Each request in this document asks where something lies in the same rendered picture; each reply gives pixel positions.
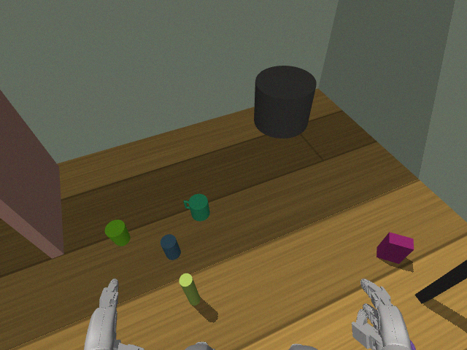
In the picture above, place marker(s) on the right robot hand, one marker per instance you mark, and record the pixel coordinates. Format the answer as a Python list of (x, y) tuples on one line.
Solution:
[(389, 327)]

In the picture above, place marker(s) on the left robot hand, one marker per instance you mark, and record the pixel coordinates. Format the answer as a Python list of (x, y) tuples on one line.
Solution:
[(101, 332)]

